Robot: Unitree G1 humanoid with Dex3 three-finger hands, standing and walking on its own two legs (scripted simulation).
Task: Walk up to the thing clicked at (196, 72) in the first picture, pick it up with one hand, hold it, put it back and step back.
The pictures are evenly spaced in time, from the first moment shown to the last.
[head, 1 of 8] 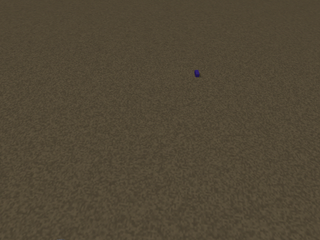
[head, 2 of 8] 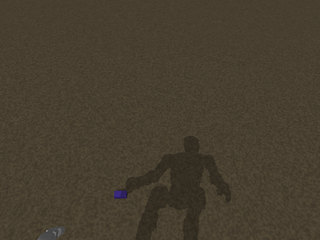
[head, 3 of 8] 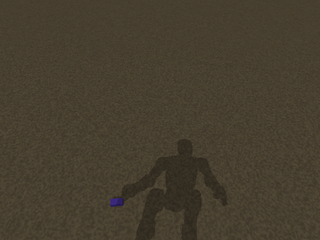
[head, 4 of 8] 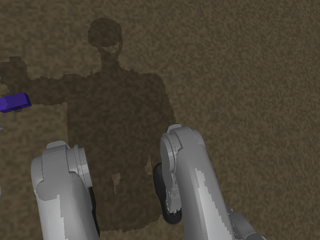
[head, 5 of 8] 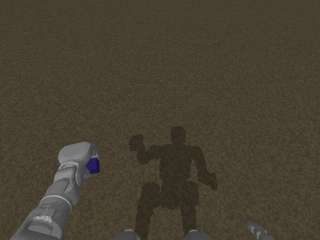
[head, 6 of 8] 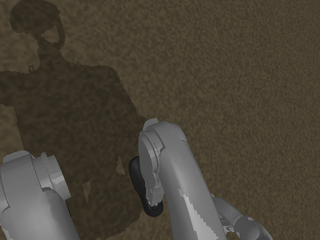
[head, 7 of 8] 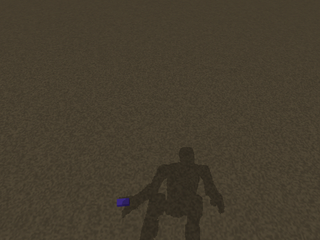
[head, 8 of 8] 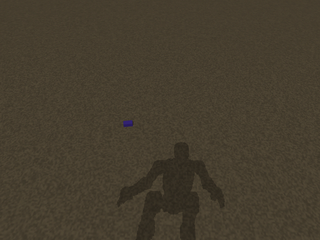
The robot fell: no
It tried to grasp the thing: yes
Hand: left
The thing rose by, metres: 0.69
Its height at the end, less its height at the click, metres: +0.00
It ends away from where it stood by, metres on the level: 0.01
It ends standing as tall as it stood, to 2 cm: yes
